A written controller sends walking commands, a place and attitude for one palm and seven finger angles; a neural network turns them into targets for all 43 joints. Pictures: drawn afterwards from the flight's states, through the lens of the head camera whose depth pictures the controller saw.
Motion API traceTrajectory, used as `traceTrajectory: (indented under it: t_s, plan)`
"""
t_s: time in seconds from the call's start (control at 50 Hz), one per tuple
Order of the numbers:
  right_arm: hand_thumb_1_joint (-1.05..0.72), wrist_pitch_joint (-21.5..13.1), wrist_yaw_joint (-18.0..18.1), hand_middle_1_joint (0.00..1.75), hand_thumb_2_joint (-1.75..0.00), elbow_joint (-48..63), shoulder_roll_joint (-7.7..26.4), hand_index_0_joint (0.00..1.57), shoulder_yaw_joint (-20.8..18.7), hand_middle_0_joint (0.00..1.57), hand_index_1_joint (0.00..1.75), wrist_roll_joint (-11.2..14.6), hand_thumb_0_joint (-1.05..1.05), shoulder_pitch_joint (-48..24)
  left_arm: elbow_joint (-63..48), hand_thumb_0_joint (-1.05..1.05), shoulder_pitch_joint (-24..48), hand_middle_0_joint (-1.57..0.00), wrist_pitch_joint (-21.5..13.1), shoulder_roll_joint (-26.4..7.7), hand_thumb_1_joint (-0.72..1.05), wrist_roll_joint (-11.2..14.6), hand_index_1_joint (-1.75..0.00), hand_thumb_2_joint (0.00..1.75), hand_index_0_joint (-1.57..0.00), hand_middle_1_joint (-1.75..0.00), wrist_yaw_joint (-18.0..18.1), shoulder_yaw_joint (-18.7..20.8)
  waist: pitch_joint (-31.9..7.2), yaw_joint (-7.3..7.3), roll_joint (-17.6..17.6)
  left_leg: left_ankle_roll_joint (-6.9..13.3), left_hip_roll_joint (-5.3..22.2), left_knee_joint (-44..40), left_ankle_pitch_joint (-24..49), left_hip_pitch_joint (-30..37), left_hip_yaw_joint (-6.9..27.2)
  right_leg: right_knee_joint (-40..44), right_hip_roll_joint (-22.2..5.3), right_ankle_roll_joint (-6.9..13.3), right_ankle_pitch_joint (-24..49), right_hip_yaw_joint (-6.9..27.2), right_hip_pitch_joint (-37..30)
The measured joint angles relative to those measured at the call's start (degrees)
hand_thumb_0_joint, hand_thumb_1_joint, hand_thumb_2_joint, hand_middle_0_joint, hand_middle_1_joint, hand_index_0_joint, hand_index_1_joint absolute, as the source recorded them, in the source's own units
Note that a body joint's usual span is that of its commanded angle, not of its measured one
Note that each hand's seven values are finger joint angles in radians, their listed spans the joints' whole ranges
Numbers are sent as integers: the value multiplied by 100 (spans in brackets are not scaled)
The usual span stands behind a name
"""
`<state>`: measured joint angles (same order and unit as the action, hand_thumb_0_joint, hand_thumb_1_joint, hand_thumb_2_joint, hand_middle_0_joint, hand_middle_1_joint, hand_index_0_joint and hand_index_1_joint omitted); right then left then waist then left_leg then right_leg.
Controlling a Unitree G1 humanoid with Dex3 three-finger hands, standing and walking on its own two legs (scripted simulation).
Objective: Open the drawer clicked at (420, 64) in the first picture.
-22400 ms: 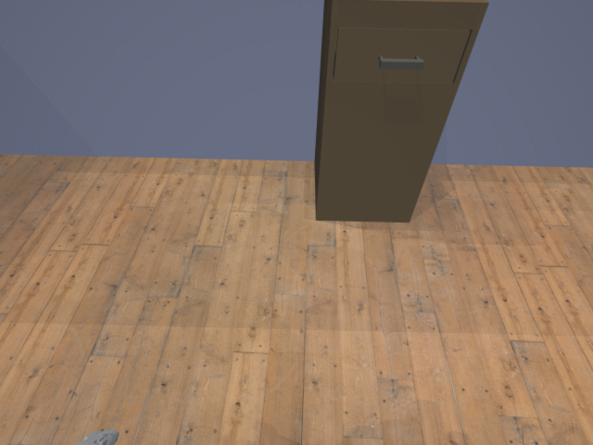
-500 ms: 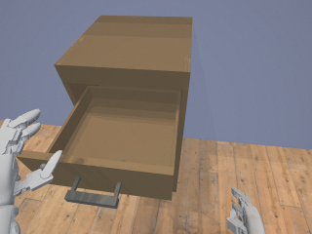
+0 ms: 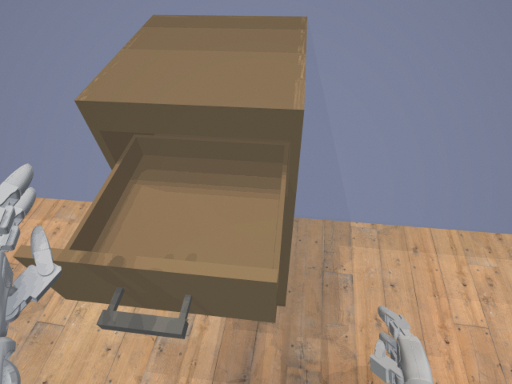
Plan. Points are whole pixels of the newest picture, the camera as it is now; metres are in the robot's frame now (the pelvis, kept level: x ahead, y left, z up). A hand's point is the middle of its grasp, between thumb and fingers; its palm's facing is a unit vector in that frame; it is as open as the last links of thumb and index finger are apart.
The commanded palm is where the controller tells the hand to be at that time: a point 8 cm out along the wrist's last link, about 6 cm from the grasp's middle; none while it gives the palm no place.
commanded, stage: step back with the hand held close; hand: left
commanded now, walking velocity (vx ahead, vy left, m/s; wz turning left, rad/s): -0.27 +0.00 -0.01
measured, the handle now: (148, 310) +0.22 +0.20 +0.00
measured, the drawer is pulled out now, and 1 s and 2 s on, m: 0.30 0.30 0.30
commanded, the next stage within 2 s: stop stepping back and stand still in 0.96 s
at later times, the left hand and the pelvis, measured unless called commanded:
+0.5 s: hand (25, 346) +0.12 +0.23 +0.17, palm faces +0.42 -0.79 -0.45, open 7.4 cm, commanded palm +0.05 +0.28 +0.19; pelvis -0.07 +0.00 -0.02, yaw +1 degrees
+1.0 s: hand out of the picture +0.03 +0.21 +0.17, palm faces +0.34 -0.82 -0.47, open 7.4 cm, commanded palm -0.05 +0.26 +0.19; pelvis -0.18 -0.02 +0.00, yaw +1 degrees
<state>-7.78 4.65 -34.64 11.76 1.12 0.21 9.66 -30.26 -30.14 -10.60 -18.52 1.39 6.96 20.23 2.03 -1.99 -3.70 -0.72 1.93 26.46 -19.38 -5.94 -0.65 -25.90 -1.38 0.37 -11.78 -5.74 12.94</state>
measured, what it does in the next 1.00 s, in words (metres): walks backwards: right foot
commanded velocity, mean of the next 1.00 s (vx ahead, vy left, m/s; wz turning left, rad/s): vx -0.31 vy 0.00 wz -0.01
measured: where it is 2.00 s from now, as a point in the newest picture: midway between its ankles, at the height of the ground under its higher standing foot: outside the picture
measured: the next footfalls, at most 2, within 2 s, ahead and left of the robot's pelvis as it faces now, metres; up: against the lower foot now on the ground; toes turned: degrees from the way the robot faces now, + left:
right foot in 0.80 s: -0.08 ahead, -0.12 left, +0.00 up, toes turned -1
left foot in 1.08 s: -0.18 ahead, +0.13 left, +0.00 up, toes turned +6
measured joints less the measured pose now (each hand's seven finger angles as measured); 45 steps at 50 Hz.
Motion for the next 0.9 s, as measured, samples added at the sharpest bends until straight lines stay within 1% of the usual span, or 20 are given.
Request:
traceTrajectory:
  t_s: [0.06,0.14,0.22,0.28,0.36,0.42,0.48,0.54,0.58,0.6,0.62,0.66,0.7,0.74,0.78,0.8,0.82,0.84,0.86,0.9]
  plan:
    - [-90,118,4,30,-90,127,51,20,-39,20,30,5,1,-49,-98,2,-58,-21,-118,-42,89,-23,-31,90,-21,-31,32,99,63,136,81,22,-38,94,25,-232,-30,-87,-39,-9,44,37,240]
    - [-90,252,-1,30,-90,264,92,20,-158,20,30,26,1,-30,-282,2,-311,-21,-194,-167,89,-52,-31,90,-21,-31,42,93,117,315,198,56,-122,196,71,-473,-57,-222,-126,-42,78,79,499]
    - [-90,307,16,30,-90,346,70,20,-255,20,29,15,1,48,-478,2,-575,-22,-234,-345,89,-68,-30,90,-21,-30,76,156,159,411,334,78,-191,362,92,-705,-55,-387,-203,-57,97,91,723]
    - [-90,278,29,30,-90,364,23,20,-279,20,29,-17,1,120,-623,2,-712,-22,-273,-459,89,-53,-31,90,-21,-30,134,255,181,417,434,82,-228,531,98,-883,-38,-542,-250,-49,103,84,885]
    - [-90,159,61,30,-90,343,-62,20,-235,20,29,-96,1,213,-731,2,-775,-22,-341,-488,89,-50,-31,90,-21,-30,242,350,171,345,532,79,-246,783,79,-1087,-41,-796,-281,-24,85,97,1093]
    - [-90,51,78,30,-90,306,-107,20,-169,20,29,-139,1,267,-699,2,-690,-22,-392,-407,89,-59,-31,90,-21,-30,324,355,146,277,533,57,-218,1016,37,-1235,-25,-981,-264,14,63,84,1219]
    - [-90,-8,66,30,-90,243,-94,20,-120,20,30,-161,1,282,-648,2,-533,-22,-408,-235,89,-71,-30,90,-21,-30,381,271,106,241,466,56,-167,1271,-85,-1408,16,-1027,-211,58,114,47,1297]
    - [-90,43,59,30,-90,132,-36,20,-85,20,30,-180,1,252,-645,2,-377,-22,-352,-101,89,-99,-30,90,-21,-30,414,158,115,251,487,122,-232,1494,-567,-1508,88,-963,-211,78,245,51,1303]
    - [-90,85,66,30,-90,62,-20,20,-55,20,30,-193,1,234,-651,2,-317,-22,-318,-105,89,-105,-30,90,-21,-30,409,142,149,285,591,144,-263,1367,-308,-1445,41,-932,-247,62,332,92,1279]
    - [-90,83,74,30,-90,62,-3,20,-46,20,30,-210,1,256,-641,2,-312,-22,-318,-113,89,-118,-30,90,-21,-30,410,141,133,302,598,140,-238,1275,14,-1435,22,-994,-227,54,204,107,1315]
    - [-90,46,93,30,-90,70,12,20,-51,20,30,-234,1,283,-617,2,-315,-22,-325,-127,89,-142,-30,90,-21,-30,427,149,113,324,547,142,-169,1216,397,-1455,23,-1187,-140,19,-208,147,1395]
    - [-90,-58,113,30,-90,45,-70,20,-108,20,30,-272,1,342,-537,2,-327,-22,-323,-226,89,-145,-30,90,-21,-30,460,227,79,385,517,90,-100,1231,424,-1499,59,-2064,86,-26,-1074,399,1543]
    - [-90,-146,77,30,-90,3,-165,20,-150,20,30,-271,1,433,-471,2,-370,-22,-305,-319,89,-90,-30,90,-21,-30,462,291,25,432,498,38,-57,1141,408,-1519,132,-2515,268,-70,-1439,511,1418]
    - [-90,-214,26,30,-90,-69,-202,20,-144,20,30,-251,1,500,-486,2,-441,-21,-260,-365,89,-30,-30,90,-21,-30,458,321,-37,411,472,-14,-15,1007,520,-1549,164,-2187,336,-89,-1443,492,1037]
    - [-90,-254,-57,30,-90,-122,-181,20,-96,20,30,-182,1,508,-558,2,-507,-21,-249,-394,89,27,-30,90,-21,-30,387,369,-74,335,461,-69,23,979,614,-1639,128,-1327,281,-89,-941,442,509]
    - [-90,-261,-99,30,-90,-157,-140,20,-78,20,30,-138,1,458,-570,2,-481,-21,-279,-375,89,37,-30,90,-21,-30,325,372,-37,279,383,-100,100,1044,623,-1712,130,-980,317,-30,-636,397,364]
    - [-90,-242,-135,30,-90,-217,-93,20,-78,20,30,-103,1,380,-550,2,-406,-21,-308,-335,89,23,-30,90,-21,-30,258,331,47,276,255,-69,184,1145,476,-1776,197,-853,414,64,-492,328,330]
    - [-90,-201,-170,30,-90,-267,-79,20,-95,20,30,-38,1,332,-533,2,-336,-21,-320,-330,89,29,-30,90,-21,-30,198,274,83,283,243,-52,132,1445,101,-1892,254,-800,414,145,-426,296,353]
    - [-90,-152,-198,30,-90,-308,-79,20,-121,20,30,13,1,300,-513,2,-282,-21,-319,-331,89,37,-30,90,-21,-30,150,212,96,283,311,-54,1,1966,-201,-2035,264,-755,345,198,-381,300,382]
    - [-90,-30,-210,30,-90,-323,-88,20,-136,20,30,42,1,236,-475,2,-298,-21,-334,-308,89,38,-30,90,-21,-30,90,160,85,306,509,-103,-212,2943,-474,-2211,132,-610,170,229,-249,366,431]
